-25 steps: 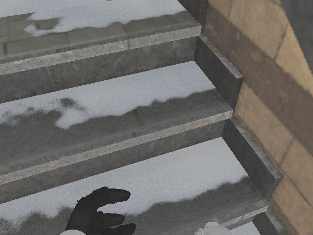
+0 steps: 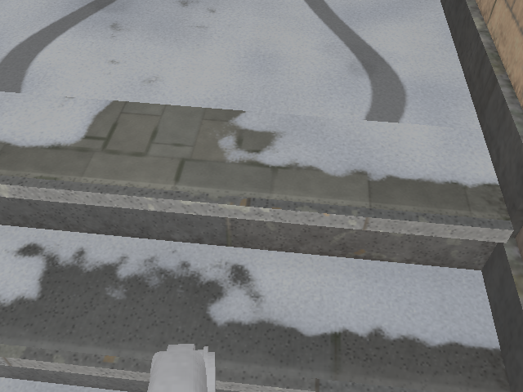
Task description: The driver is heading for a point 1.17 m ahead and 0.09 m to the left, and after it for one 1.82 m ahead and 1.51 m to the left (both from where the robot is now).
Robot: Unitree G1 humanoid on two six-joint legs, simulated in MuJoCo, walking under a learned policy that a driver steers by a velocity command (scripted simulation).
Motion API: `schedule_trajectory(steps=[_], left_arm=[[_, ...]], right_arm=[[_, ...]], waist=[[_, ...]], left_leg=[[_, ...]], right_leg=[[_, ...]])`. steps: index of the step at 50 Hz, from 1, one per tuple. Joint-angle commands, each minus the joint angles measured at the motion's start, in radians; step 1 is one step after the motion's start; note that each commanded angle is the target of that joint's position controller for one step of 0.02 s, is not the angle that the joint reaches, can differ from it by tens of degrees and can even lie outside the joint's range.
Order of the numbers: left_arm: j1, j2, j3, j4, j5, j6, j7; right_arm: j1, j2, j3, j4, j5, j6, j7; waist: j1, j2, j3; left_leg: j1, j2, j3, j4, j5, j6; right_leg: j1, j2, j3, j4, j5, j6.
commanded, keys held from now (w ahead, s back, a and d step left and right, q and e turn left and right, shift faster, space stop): w+q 0.22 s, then w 0.12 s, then no key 0.66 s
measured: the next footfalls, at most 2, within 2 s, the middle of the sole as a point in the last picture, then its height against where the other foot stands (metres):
left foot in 0.18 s outside the picture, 0.17 m higher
right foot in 0.62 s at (312, 331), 0.17 m higher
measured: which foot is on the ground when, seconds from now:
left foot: up 0.00-0.16, down 0.18-0.66, up 0.68-1.00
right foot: down 0.00-0.22, up 0.24-0.60, down 0.62-1.00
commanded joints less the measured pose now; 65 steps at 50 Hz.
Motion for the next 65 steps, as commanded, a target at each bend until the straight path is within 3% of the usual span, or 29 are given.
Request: schedule_trajectory(steps=[1,3,6,9,11,12,13,15,18,20,24,27,30,32,33,34,36,38,40,42,43,49,55,56,57,58,59,63,65], left_arm=[[0.085,0.067,-0.008,-0.039,-0.002,0.003,-0.018],[0.109,0.119,0.006,-0.038,-0.038,0.029,-0.040],[0.070,0.272,0.040,-0.052,-0.078,-0.013,-0.026],[0.005,0.372,0.095,-0.095,-0.075,-0.034,-0.034],[0.072,0.223,0.066,-0.121,-0.038,-0.053,-0.097],[-0.069,0.220,0.088,-0.175,-0.108,-0.027,-0.137],[-0.103,0.175,0.097,-0.183,-0.113,-0.016,-0.123],[-0.184,0.175,0.111,-0.230,-0.071,-0.023,-0.084],[-0.172,0.087,0.068,-0.236,-0.101,0.018,-0.047],[-0.202,0.080,0.060,-0.267,-0.139,0.033,-0.067],[-0.483,0.149,0.044,-0.468,-0.154,0.025,-0.025],[-0.608,0.159,0.031,-0.567,-0.160,0.065,-0.016],[-0.489,0.211,0.060,-0.582,-0.157,0.091,-0.036],[-0.256,0.328,0.105,-0.510,-0.151,0.098,-0.018],[-0.100,0.391,0.121,-0.475,-0.148,0.090,-0.009],[0.060,0.373,0.130,-0.466,-0.076,0.095,-0.004],[-0.114,0.280,0.109,-0.410,-0.104,0.009,0.010],[-0.320,0.159,0.084,-0.374,-0.164,-0.015,0.023],[-0.434,0.073,0.053,-0.391,-0.173,-0.042,0.039],[-0.477,0.131,0.068,-0.411,-0.152,-0.066,0.050],[-0.215,0.066,0.072,-0.221,-0.166,-0.029,0.091],[-0.197,0.198,0.117,-0.230,-0.152,0.018,0.129],[-0.147,0.201,0.140,-0.275,-0.128,0.094,0.166],[-0.087,0.183,0.139,-0.254,-0.148,0.110,0.154],[-0.087,0.151,0.123,-0.259,-0.140,0.106,0.145],[-0.117,0.117,0.117,-0.279,-0.194,0.104,0.127],[-0.249,0.145,0.118,-0.378,-0.177,0.031,0.006],[-0.058,0.118,0.113,-0.321,-0.152,0.017,-0.042],[-0.151,0.132,0.103,-0.358,-0.163,0.007,-0.076]], right_arm=[[-0.223,-0.062,0.002,-0.124,-0.013,0.014,0.008],[-0.375,-0.050,0.020,-0.184,-0.007,0.047,0.009],[-0.282,-0.059,0.009,-0.201,-0.005,0.026,0.045],[-0.012,-0.120,-0.022,-0.163,0.001,0.002,0.008],[0.433,-0.242,-0.068,-0.055,-0.023,0.012,-0.060],[0.611,-0.386,-0.119,0.036,-0.045,0.023,-0.053],[0.655,-0.437,-0.166,0.096,-0.050,-0.021,-0.066],[0.485,-0.213,-0.126,0.157,-0.020,-0.072,-0.036],[0.183,-0.044,-0.059,0.148,-0.051,-0.085,0.008],[0.206,-0.090,-0.064,0.148,-0.061,-0.095,-0.007],[0.395,-0.150,-0.035,0.227,-0.145,-0.124,-0.025],[0.374,-0.240,-0.038,0.152,-0.088,-0.107,0.006],[0.371,-0.420,-0.095,0.085,0.050,-0.161,-0.010],[0.472,-0.355,-0.119,0.129,0.007,-0.140,0.014],[0.532,-0.230,-0.096,0.085,-0.042,-0.124,0.039],[0.418,-0.243,-0.125,0.073,-0.019,-0.077,0.061],[0.309,-0.185,-0.123,0.044,0.009,-0.098,0.033],[0.278,-0.156,-0.099,0.030,-0.041,-0.096,-0.012],[0.279,-0.114,-0.070,0.010,-0.026,-0.069,-0.034],[0.314,-0.161,-0.070,0.032,-0.032,-0.067,-0.011],[0.278,-0.059,-0.065,-0.019,-0.071,-0.039,-0.073],[0.221,-0.122,-0.076,-0.106,-0.058,0.004,-0.110],[0.258,-0.034,-0.053,-0.108,0.031,0.038,-0.124],[0.306,-0.039,-0.063,-0.053,0.019,0.044,-0.127],[0.369,-0.053,-0.065,-0.025,0.000,0.029,-0.125],[0.348,-0.106,-0.069,-0.049,-0.009,0.026,-0.125],[0.236,-0.239,-0.109,-0.042,-0.012,-0.061,-0.052],[0.041,-0.152,-0.069,-0.030,0.045,-0.134,-0.002],[0.095,-0.187,-0.082,0.010,0.035,-0.129,0.011]], waist=[[0.009,-0.062,0.084],[0.053,-0.050,0.097],[-0.066,-0.141,0.031],[-0.173,-0.280,-0.041],[-0.251,-0.005,-0.328],[-0.288,0.102,-0.246],[-0.271,0.056,-0.080],[-0.151,0.072,0.075],[0.061,-0.037,0.108],[0.049,0.085,0.144],[0.016,-0.078,0.118],[0.009,0.066,0.083],[0.078,0.133,0.007],[0.039,0.111,-0.159],[0.033,-0.139,-0.372],[0.168,-0.285,-0.333],[0.068,-0.184,0.043],[-0.058,0.006,0.048],[-0.120,-0.022,0.033],[-0.109,-0.041,-0.025],[-0.133,0.037,0.061],[-0.097,-0.035,0.078],[-0.024,-0.191,0.124],[-0.012,-0.112,0.121],[-0.045,-0.073,0.122],[-0.054,0.100,0.138],[-0.057,0.200,0.237],[0.084,0.088,0.157],[0.032,0.097,0.097]], left_leg=[[-0.095,0.069,0.134,-0.249,0.007,0.042],[0.080,0.051,0.192,-0.373,-0.231,0.015],[0.460,-0.103,0.314,-0.545,-0.384,0.002],[0.777,-0.235,0.295,-0.942,-0.353,-0.045],[1.600,-0.065,-0.349,-1.239,0.087,0.151],[1.584,0.076,-0.764,-1.579,-0.089,0.162],[1.517,0.103,-0.791,-1.636,-0.225,0.104],[1.269,0.062,-0.659,-1.585,-0.361,0.069],[0.958,0.010,-0.328,-1.622,-0.273,-0.017],[0.927,0.016,-0.192,-1.695,-0.035,0.005],[1.051,0.012,-0.096,-1.703,0.036,-0.110],[0.774,-0.001,-0.022,-1.978,0.100,-0.058],[1.082,0.076,-0.017,-1.766,1.150,-0.028],[1.341,0.033,0.000,-1.462,1.244,-0.120],[1.019,-0.082,-0.055,-1.199,0.590,-0.188],[0.809,-0.247,-0.185,-0.643,-0.200,-0.222],[0.525,-0.175,-0.232,-0.438,-0.111,-0.155],[0.578,-0.101,-0.146,-0.445,-0.118,-0.141],[0.633,-0.067,-0.114,-0.529,-0.183,-0.180],[0.660,-0.076,-0.101,-0.506,-0.105,-0.226],[0.724,-0.097,0.007,-0.479,0.024,-0.192],[0.642,-0.062,-0.026,-0.543,-0.055,-0.238],[0.983,-0.101,0.130,-1.542,-0.455,-0.288],[1.146,-0.176,0.244,-1.619,-0.285,-0.286],[1.302,-0.107,0.096,-1.645,-0.226,-0.270],[1.255,0.049,-0.147,-1.765,-0.419,-0.231],[1.179,0.122,-0.347,-1.813,-0.723,-0.069],[0.986,0.081,-0.239,-1.809,-0.669,-0.190],[1.060,0.003,-0.139,-1.761,-0.566,-0.232]], right_leg=[[0.099,-0.272,0.153,-0.283,0.152,-0.205],[0.060,-0.306,0.121,-0.390,0.302,-0.201],[0.110,-0.304,0.003,-0.206,1.419,-0.190],[0.291,-0.317,0.035,0.045,1.826,-0.210],[-0.397,-0.145,0.195,0.644,0.726,-0.063],[-0.644,0.050,0.396,1.118,0.201,-0.022],[-0.866,0.103,0.617,1.453,0.249,-0.029],[-1.061,0.104,0.615,1.868,0.254,-0.095],[-1.062,0.037,0.538,1.805,0.324,-0.177],[-1.100,0.057,0.445,2.027,0.058,-0.157],[-1.190,-0.022,0.447,1.718,0.098,-0.181],[-0.695,-0.024,0.331,1.289,0.217,-0.102],[-0.444,0.112,0.193,0.904,0.114,0.015],[-0.280,0.108,0.343,0.618,0.339,-0.092],[0.091,-0.111,0.831,0.438,0.494,-0.332],[0.017,-0.268,1.289,0.088,0.072,-0.422],[-0.264,-0.195,1.096,0.080,-0.403,-0.264],[-0.439,-0.133,0.836,0.171,-0.303,-0.197],[-0.512,-0.066,0.686,0.114,-0.212,-0.115],[-0.485,-0.027,0.592,0.099,-0.092,-0.105],[-0.519,-0.074,0.586,0.160,-0.046,-0.175],[-0.318,-0.143,0.693,0.049,-0.139,-0.222],[-0.138,-0.109,0.622,0.047,-0.228,-0.133],[-0.228,-0.085,0.571,0.092,-0.268,-0.125],[-0.352,-0.068,0.555,0.151,-0.197,-0.090],[-0.405,0.002,0.474,0.157,-0.152,-0.012],[-0.533,0.052,0.432,0.332,-0.215,0.087],[-0.147,0.023,0.458,0.245,-0.002,0.145],[-0.068,0.057,0.435,0.120,0.087,0.101]])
